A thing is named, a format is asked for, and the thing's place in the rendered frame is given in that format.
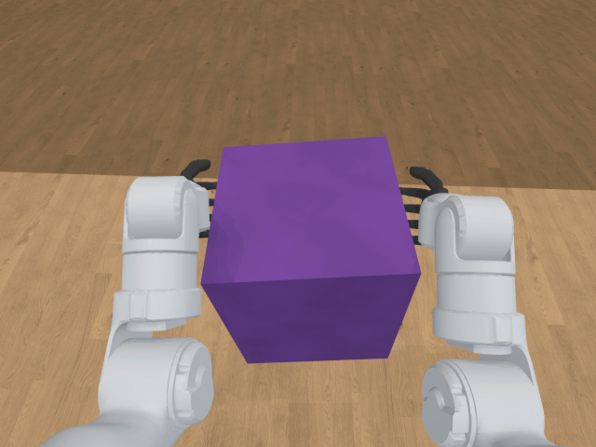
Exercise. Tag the robot right forearm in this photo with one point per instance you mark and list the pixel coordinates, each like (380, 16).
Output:
(473, 240)

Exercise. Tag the robot right upper arm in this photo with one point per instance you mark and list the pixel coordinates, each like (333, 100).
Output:
(481, 403)

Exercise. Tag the robot left hand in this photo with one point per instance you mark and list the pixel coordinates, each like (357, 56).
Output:
(190, 172)

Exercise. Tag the robot left forearm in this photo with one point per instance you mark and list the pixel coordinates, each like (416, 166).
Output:
(163, 216)

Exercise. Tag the robot left upper arm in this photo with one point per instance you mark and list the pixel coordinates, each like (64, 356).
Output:
(152, 390)

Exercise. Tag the carton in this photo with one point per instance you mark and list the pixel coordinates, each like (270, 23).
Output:
(310, 255)

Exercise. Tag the robot right hand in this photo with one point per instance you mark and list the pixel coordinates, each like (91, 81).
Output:
(432, 181)

